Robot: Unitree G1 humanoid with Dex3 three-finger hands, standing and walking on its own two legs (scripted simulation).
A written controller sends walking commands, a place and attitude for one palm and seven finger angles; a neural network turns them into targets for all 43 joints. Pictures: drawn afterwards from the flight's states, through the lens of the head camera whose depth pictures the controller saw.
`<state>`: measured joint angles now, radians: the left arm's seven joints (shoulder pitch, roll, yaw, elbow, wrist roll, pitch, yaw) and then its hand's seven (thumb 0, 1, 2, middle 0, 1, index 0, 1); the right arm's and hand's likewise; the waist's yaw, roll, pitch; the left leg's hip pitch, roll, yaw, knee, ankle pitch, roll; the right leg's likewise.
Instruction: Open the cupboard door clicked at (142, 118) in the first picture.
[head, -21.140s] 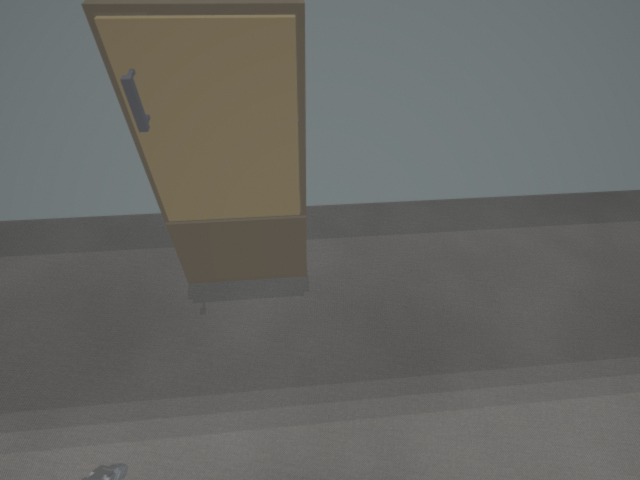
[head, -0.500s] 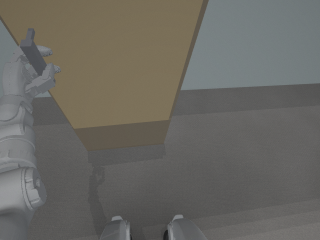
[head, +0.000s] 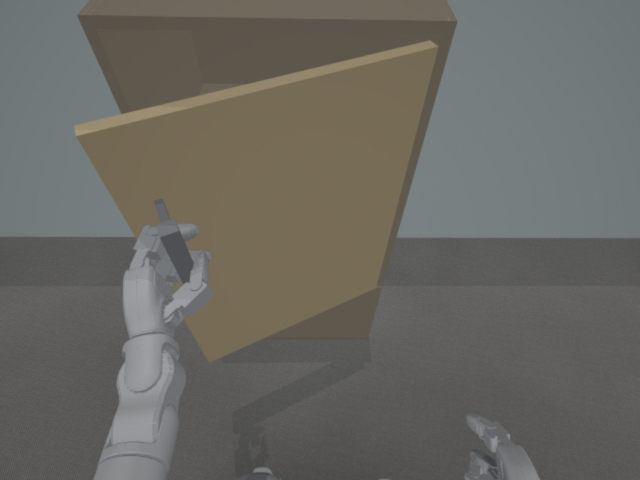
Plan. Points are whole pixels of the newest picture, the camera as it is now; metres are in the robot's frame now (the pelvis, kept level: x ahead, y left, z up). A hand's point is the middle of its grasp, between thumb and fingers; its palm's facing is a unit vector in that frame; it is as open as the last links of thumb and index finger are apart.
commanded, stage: pull the door open along its arc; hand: left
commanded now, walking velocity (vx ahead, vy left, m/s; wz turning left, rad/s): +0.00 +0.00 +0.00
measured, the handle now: (178, 249) +0.38 +0.20 +0.07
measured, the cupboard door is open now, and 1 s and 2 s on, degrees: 26 44 46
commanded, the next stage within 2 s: open thumb and fingers to let go in 0.26 s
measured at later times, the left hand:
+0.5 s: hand (272, 347) +0.26 +0.07 +0.06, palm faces +0.46 -0.89 -0.02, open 6.0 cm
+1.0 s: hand (268, 345) +0.26 +0.07 +0.06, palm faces +0.41 -0.91 +0.02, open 13.8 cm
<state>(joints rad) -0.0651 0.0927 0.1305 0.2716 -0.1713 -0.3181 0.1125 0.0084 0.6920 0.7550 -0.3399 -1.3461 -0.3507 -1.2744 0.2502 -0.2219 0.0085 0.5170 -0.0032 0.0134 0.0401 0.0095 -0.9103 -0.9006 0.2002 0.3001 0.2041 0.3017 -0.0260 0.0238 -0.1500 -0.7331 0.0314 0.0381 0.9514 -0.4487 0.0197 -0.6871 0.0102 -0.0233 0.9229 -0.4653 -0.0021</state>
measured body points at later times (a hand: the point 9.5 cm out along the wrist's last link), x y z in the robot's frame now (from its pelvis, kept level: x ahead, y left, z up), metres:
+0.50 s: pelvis +0.00 -0.05 +0.00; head +0.02 -0.07 +0.45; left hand +0.23 +0.11 +0.06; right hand +0.18 -0.26 -0.10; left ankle +0.01 +0.10 -0.68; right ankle -0.01 -0.12 -0.69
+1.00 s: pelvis +0.00 -0.04 +0.00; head +0.02 -0.05 +0.45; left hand +0.23 +0.12 +0.06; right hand +0.18 -0.25 -0.09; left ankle +0.01 +0.10 -0.69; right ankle -0.01 -0.12 -0.69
